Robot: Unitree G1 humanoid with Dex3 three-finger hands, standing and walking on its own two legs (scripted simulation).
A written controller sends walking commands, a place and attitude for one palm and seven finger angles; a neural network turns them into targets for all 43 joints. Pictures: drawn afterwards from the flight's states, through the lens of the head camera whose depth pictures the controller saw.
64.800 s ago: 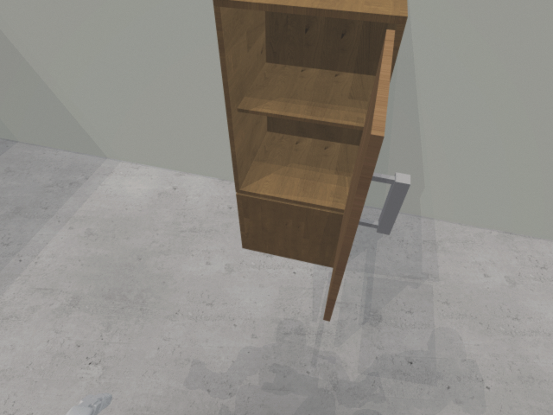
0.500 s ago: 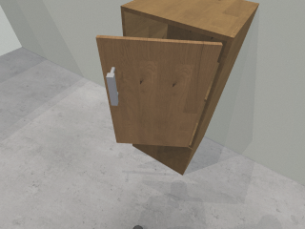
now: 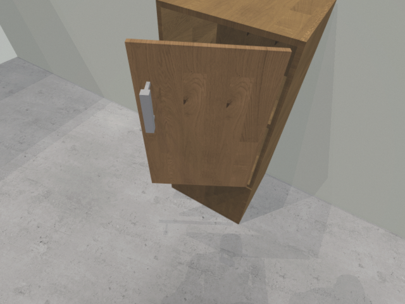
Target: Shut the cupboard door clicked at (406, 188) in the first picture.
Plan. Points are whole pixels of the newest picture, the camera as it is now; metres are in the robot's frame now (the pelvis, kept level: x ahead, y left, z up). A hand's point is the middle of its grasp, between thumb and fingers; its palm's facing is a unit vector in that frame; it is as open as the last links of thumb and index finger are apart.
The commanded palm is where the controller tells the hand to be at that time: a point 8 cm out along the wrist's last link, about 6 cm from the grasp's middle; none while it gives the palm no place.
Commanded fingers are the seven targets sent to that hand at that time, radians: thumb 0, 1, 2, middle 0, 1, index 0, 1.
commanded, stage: look again from close up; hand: left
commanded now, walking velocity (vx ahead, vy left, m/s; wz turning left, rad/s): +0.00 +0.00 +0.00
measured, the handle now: (149, 107) +0.59 +0.20 +0.03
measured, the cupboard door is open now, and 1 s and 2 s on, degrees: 29 29 29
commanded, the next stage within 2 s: shuffle to correct the standing spot in 0.54 s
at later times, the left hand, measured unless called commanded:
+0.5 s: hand out of the picture +0.02 +0.17 -0.18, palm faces +0.04 -0.98 -0.21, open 7.4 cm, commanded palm none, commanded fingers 0.00 0.90 0.90 -0.20 -0.30 -0.20 -0.30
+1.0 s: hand out of the picture -0.02 +0.16 -0.19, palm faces +0.07 -0.99 -0.16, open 7.4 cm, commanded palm none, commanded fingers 0.00 0.90 0.90 -0.20 -0.30 -0.20 -0.30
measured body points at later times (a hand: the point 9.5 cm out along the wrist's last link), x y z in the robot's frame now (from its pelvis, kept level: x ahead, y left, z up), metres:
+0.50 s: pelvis +0.00 -0.01 +0.00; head -0.02 -0.01 +0.45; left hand +0.02 +0.22 -0.16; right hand +0.04 -0.24 -0.16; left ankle +0.01 +0.10 -0.74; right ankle +0.03 -0.13 -0.74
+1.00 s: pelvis +0.02 -0.01 -0.01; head +0.01 +0.00 +0.44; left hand -0.02 +0.21 -0.17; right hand -0.01 -0.23 -0.16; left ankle +0.01 +0.10 -0.74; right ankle +0.03 -0.12 -0.74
